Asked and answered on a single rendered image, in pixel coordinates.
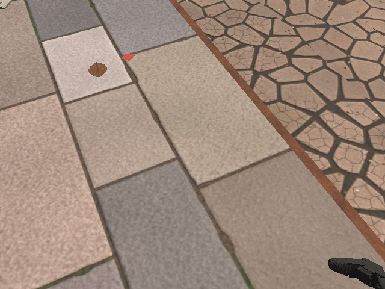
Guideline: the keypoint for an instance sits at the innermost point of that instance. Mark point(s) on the robot right hand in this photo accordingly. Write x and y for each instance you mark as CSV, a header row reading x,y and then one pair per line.
x,y
363,269

